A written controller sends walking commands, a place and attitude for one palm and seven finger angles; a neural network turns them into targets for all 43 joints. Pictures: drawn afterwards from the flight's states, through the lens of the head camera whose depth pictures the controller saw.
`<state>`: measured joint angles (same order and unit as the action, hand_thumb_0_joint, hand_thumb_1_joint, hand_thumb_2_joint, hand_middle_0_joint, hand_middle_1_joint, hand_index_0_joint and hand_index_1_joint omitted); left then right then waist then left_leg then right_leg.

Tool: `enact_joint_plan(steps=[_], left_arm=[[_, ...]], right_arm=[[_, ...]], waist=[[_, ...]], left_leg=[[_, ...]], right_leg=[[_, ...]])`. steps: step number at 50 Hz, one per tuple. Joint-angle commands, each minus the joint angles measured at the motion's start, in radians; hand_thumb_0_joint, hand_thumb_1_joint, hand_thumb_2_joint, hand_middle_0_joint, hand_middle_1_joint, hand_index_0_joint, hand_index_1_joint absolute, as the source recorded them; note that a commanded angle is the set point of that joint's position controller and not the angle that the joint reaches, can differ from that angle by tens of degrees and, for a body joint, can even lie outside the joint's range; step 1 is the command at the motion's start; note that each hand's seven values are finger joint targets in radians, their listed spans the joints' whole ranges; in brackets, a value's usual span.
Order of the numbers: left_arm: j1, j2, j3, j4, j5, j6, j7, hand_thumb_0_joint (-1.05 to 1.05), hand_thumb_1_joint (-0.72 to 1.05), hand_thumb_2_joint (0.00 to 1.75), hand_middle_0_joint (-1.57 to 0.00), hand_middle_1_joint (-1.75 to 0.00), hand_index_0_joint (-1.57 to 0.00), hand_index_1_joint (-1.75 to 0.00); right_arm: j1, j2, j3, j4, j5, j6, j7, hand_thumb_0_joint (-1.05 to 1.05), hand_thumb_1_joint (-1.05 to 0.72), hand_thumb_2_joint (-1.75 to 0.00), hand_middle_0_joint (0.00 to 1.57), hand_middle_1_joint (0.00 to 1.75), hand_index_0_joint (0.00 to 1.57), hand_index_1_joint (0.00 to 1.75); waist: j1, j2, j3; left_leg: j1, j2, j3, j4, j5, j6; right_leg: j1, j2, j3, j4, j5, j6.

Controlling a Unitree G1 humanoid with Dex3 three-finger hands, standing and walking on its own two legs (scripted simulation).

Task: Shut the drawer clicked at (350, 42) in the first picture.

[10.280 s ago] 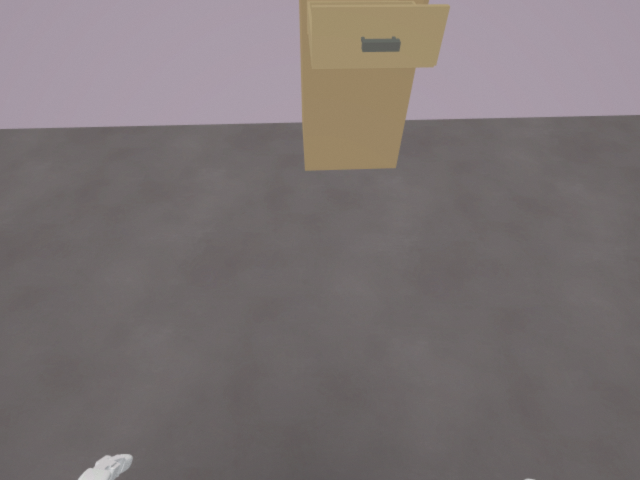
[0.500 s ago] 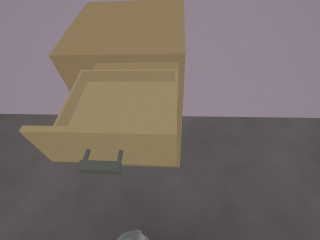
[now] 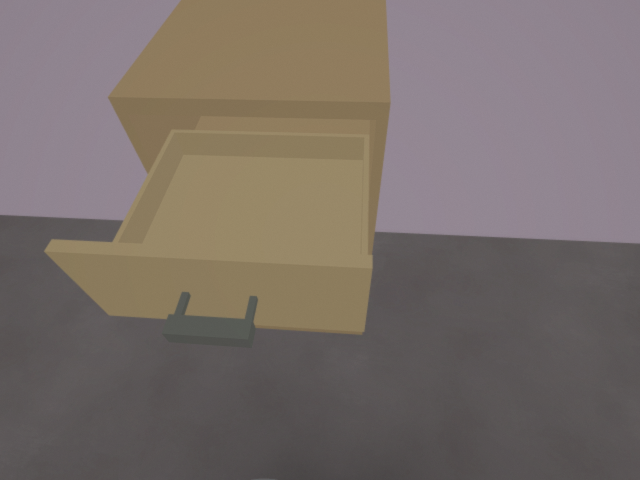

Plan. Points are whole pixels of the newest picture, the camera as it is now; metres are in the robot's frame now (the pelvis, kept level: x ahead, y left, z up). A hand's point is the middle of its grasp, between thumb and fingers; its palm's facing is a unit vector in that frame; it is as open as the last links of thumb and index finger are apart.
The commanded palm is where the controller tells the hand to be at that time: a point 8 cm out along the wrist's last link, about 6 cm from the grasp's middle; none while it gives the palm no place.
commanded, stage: come to a stop and stand still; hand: left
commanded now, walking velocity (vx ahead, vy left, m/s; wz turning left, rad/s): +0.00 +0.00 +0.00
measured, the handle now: (214, 315) +0.31 +0.18 -0.01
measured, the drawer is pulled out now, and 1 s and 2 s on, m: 0.29 0.29 0.29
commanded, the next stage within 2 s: look again from close up in 0.72 s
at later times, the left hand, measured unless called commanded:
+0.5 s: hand out of the picture +0.07 +0.19 -0.16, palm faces -0.03 -0.97 -0.23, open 7.3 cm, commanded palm none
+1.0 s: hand out of the picture +0.03 +0.18 -0.17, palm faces +0.00 -0.98 -0.19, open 7.3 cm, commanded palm none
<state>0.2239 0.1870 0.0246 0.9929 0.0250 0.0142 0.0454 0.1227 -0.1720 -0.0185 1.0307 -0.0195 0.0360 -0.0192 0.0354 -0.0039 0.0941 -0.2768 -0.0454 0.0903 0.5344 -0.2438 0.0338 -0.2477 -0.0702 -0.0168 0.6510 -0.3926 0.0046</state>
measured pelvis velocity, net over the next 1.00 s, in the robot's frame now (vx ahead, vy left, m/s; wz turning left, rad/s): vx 0.03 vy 0.01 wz -0.01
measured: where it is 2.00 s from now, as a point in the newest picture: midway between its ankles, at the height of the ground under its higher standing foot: outside the picture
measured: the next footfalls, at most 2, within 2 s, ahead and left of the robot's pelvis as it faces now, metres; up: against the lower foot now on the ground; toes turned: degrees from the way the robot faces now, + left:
none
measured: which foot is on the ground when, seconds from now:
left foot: down 0.00-1.00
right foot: down 0.00-1.00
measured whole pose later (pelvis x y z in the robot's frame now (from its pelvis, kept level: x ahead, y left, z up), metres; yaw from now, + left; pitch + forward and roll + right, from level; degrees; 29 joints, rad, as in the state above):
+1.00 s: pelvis +0.03 +0.01 +0.01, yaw -1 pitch -1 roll +0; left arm 0.31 0.16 -0.02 1.07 0.01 0.00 0.04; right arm 0.23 -0.17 0.01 1.08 -0.01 -0.02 -0.02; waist 0.01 -0.02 0.03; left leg -0.20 -0.02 0.07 0.49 -0.27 0.03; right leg -0.12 -0.03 -0.02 0.48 -0.35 0.01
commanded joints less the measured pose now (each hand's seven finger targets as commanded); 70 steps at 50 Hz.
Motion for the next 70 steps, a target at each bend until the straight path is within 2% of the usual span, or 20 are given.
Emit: enact_joint_plan(steps=[1,2,3,5,7,8,9,10,11,12,16,19,23,27,35,47,55,57,64,70], left_arm=[[0.066,0.127,0.005,-0.001,0.001,-0.014,-0.004,0.0,0.9,0.9,-0.2,-0.3,-0.2,-0.3],[0.034,0.145,0.006,-0.005,-0.003,-0.014,-0.007,0.0,0.9,0.9,-0.2,-0.3,-0.2,-0.3],[0.009,0.14,0.006,-0.006,-0.004,-0.019,-0.006,0.0,0.9,0.9,-0.2,-0.3,-0.2,-0.3],[0.011,0.119,-0.001,0.002,-0.007,-0.021,-0.008,0.0,0.9,0.9,-0.2,-0.3,-0.2,-0.3],[0.034,0.103,-0.006,0.014,-0.01,-0.022,-0.008,0.0,0.9,0.9,-0.2,-0.3,-0.2,-0.3],[0.147,0.111,-0.002,0.033,0.002,-0.053,0.032,0.0,0.9,0.9,-0.2,-0.3,-0.2,-0.3],[0.075,0.141,-0.004,-0.014,-0.006,-0.062,0.028,0.0,0.9,0.9,-0.2,-0.3,-0.2,-0.3],[0.04,0.139,-0.005,-0.03,-0.008,-0.063,0.02,0.0,0.9,0.9,-0.2,-0.3,-0.2,-0.3],[0.024,0.152,0.0,-0.045,-0.009,-0.062,0.015,0.0,0.9,0.9,-0.2,-0.3,-0.2,-0.3],[0.03,0.146,-0.002,-0.052,-0.014,-0.06,0.011,0.0,0.9,0.9,-0.2,-0.3,-0.2,-0.3],[0.051,0.125,-0.011,-0.043,-0.014,-0.04,0.001,0.0,0.9,0.9,-0.2,-0.3,-0.2,-0.3],[0.062,0.11,-0.016,-0.039,-0.015,-0.035,0.001,0.0,0.9,0.9,-0.2,-0.3,-0.2,-0.3],[0.076,0.104,-0.016,-0.037,-0.017,-0.025,0.001,0.0,0.9,0.9,-0.2,-0.3,-0.2,-0.3],[0.088,0.099,-0.016,-0.027,-0.018,-0.024,0.0,0.0,0.9,0.9,-0.2,-0.3,-0.2,-0.3],[0.105,0.09,-0.018,-0.001,-0.014,-0.025,0.001,0.0,0.9,0.9,-0.2,-0.3,-0.2,-0.3],[0.139,0.088,-0.02,0.034,-0.014,-0.029,0.002,0.0,0.9,0.9,-0.2,-0.3,-0.2,-0.3],[0.145,0.084,-0.021,0.042,-0.012,-0.031,0.002,0.0,0.9,0.9,-0.2,-0.3,-0.2,-0.3],[0.143,0.085,-0.02,0.043,-0.013,-0.03,0.001,0.0,0.9,0.9,-0.2,-0.3,-0.2,-0.3],[0.143,0.083,-0.021,0.045,-0.013,-0.029,0.0,0.0,0.9,0.9,-0.2,-0.3,-0.2,-0.3],[0.147,0.078,-0.02,0.048,-0.014,-0.029,0.0,0.0,0.9,0.9,-0.2,-0.3,-0.2,-0.3]], right_arm=[[0.053,-0.076,-0.02,-0.039,0.01,-0.006,0.004,0.0,-0.9,-0.9,0.2,0.3,0.2,0.3],[0.073,-0.072,-0.019,-0.024,0.005,-0.005,0.007,0.0,-0.9,-0.9,0.2,0.3,0.2,0.3],[0.073,-0.069,-0.016,-0.01,0.002,-0.007,0.006,0.0,-0.9,-0.9,0.2,0.3,0.2,0.3],[0.1,-0.078,-0.01,0.012,0.002,-0.017,0.005,0.0,-0.9,-0.9,0.2,0.3,0.2,0.3],[0.103,-0.086,-0.004,0.028,0.005,-0.028,0.003,0.0,-0.9,-0.9,0.2,0.3,0.2,0.3],[0.074,-0.131,-0.012,-0.051,0.013,-0.052,0.006,0.0,-0.9,-0.9,0.2,0.3,0.2,0.3],[0.14,-0.085,-0.005,-0.072,0.011,-0.049,0.014,0.0,-0.9,-0.9,0.2,0.3,0.2,0.3],[0.147,-0.076,-0.001,-0.053,0.006,-0.048,0.014,0.0,-0.9,-0.9,0.2,0.3,0.2,0.3],[0.175,-0.076,0.0,-0.051,0.0,-0.049,0.017,0.0,-0.9,-0.9,0.2,0.3,0.2,0.3],[0.181,-0.078,0.003,-0.057,0.0,-0.051,0.014,0.0,-0.9,-0.9,0.2,0.3,0.2,0.3],[0.191,-0.091,0.011,-0.061,0.003,-0.054,0.007,0.0,-0.9,-0.9,0.2,0.3,0.2,0.3],[0.214,-0.107,0.015,-0.054,0.005,-0.06,0.004,0.0,-0.9,-0.9,0.2,0.3,0.2,0.3],[0.226,-0.121,0.014,-0.039,0.005,-0.064,0.0,0.0,-0.9,-0.9,0.2,0.3,0.2,0.3],[0.219,-0.119,0.011,-0.029,0.008,-0.066,-0.003,0.0,-0.9,-0.9,0.2,0.3,0.2,0.3],[0.206,-0.106,0.009,-0.003,0.011,-0.068,-0.005,0.0,-0.9,-0.9,0.2,0.3,0.2,0.3],[0.177,-0.105,0.007,0.02,0.015,-0.072,-0.011,0.0,-0.9,-0.9,0.2,0.3,0.2,0.3],[0.169,-0.094,0.009,0.035,0.016,-0.07,-0.01,0.0,-0.9,-0.9,0.2,0.3,0.2,0.3],[0.169,-0.094,0.008,0.037,0.015,-0.071,-0.01,0.0,-0.9,-0.9,0.2,0.3,0.2,0.3],[0.174,-0.089,0.012,0.05,0.016,-0.07,-0.009,0.0,-0.9,-0.9,0.2,0.3,0.2,0.3],[0.19,-0.085,0.012,0.058,0.016,-0.072,-0.01,0.0,-0.9,-0.9,0.2,0.3,0.2,0.3]], waist=[[-0.044,-0.122,-0.036],[-0.056,-0.103,-0.041],[-0.059,-0.134,-0.035],[-0.056,-0.09,-0.044],[-0.039,-0.032,-0.055],[-0.011,-0.19,-0.066],[-0.062,-0.164,-0.137],[-0.066,-0.059,-0.109],[-0.074,0.053,-0.144],[-0.068,0.088,-0.111],[-0.047,0.05,-0.025],[-0.044,-0.018,-0.017],[-0.034,0.026,-0.042],[-0.028,0.014,-0.066],[-0.036,-0.012,-0.053],[-0.034,0.006,-0.07],[-0.033,-0.02,-0.047],[-0.03,0.001,-0.044],[-0.028,-0.006,-0.026],[-0.029,0.0,-0.047]], left_leg=[[0.046,0.083,-0.113,-0.09,-0.058,-0.021],[0.101,0.074,-0.096,-0.082,-0.049,-0.035],[0.125,0.087,-0.095,-0.072,0.005,-0.037],[0.154,0.119,-0.112,-0.11,0.093,-0.031],[0.137,0.144,-0.132,-0.15,0.164,-0.022],[0.034,0.151,-0.106,0.066,0.182,-0.033],[0.004,0.107,-0.086,0.04,-0.069,-0.03],[0.023,0.097,-0.077,0.027,-0.073,-0.03],[0.058,0.095,-0.065,-0.008,0.001,-0.033],[0.049,0.1,-0.092,-0.017,0.052,-0.023],[-0.005,0.13,-0.131,-0.063,0.087,0.001],[-0.011,0.134,-0.143,-0.079,0.109,0.009],[0.01,0.155,-0.173,-0.11,0.156,0.025],[0.048,0.157,-0.172,-0.112,0.198,0.03],[0.093,0.149,-0.154,-0.111,0.235,0.026],[0.155,0.153,-0.141,-0.111,0.325,0.02],[0.138,0.148,-0.138,-0.127,0.268,0.015],[0.137,0.149,-0.137,-0.132,0.273,0.015],[0.122,0.148,-0.139,-0.147,0.231,0.014],[0.135,0.149,-0.142,-0.152,0.239,0.015]], right_leg=[[-0.046,-0.138,0.195,-0.355,0.076,-0.072],[-0.096,-0.153,0.21,-0.365,0.043,-0.088],[-0.112,-0.129,0.197,-0.352,0.087,-0.085],[-0.087,-0.092,0.143,-0.322,0.145,-0.062],[-0.022,-0.058,0.106,-0.3,0.201,-0.038],[0.06,-0.087,0.145,-0.283,0.61,-0.008],[0.085,-0.15,0.171,-0.289,0.459,-0.057],[0.038,-0.142,0.167,-0.287,0.341,-0.088],[0.046,-0.126,0.146,-0.252,0.324,-0.107],[0.02,-0.089,0.125,-0.234,0.278,-0.096],[0.008,-0.032,0.086,-0.231,0.181,-0.068],[0.028,-0.018,0.072,-0.223,0.182,-0.059],[0.048,0.0,0.049,-0.194,0.147,-0.047],[0.053,-0.006,0.046,-0.198,0.173,-0.039],[0.034,-0.02,0.055,-0.221,0.221,-0.033],[0.051,-0.033,0.058,-0.243,0.313,-0.025],[0.057,-0.041,0.063,-0.268,0.313,-0.026],[0.057,-0.04,0.061,-0.267,0.305,-0.025],[0.053,-0.04,0.062,-0.281,0.272,-0.027],[0.059,-0.039,0.061,-0.281,0.268,-0.029]])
